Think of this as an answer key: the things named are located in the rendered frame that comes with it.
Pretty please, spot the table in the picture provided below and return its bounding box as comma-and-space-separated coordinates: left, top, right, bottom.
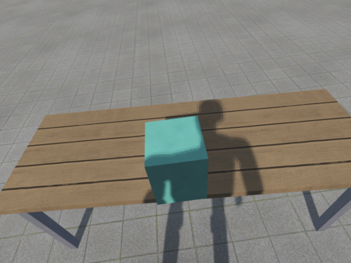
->
0, 89, 351, 249

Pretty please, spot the carton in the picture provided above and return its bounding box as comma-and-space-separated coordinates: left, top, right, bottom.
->
144, 116, 208, 205

